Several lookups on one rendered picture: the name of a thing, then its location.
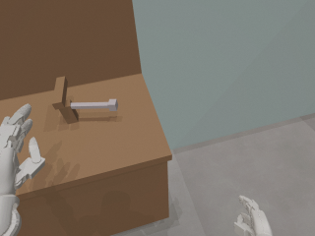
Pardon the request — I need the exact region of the counter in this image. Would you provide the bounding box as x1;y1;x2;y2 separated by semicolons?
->
0;0;172;236

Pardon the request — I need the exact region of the robot right hand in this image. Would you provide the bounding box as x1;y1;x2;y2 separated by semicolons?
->
234;195;273;236

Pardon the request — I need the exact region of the left robot forearm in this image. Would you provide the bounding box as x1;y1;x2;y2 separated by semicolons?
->
0;194;22;236

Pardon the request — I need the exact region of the tap lever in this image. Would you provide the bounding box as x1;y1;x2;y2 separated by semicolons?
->
70;98;118;111

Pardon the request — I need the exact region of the robot left hand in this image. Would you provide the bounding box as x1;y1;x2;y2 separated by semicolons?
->
0;104;45;196

